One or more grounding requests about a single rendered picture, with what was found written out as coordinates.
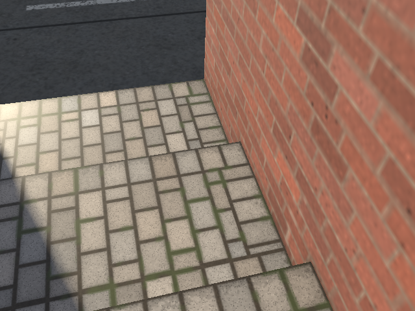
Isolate stairs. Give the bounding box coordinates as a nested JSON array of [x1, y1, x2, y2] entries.
[[0, 79, 333, 311]]

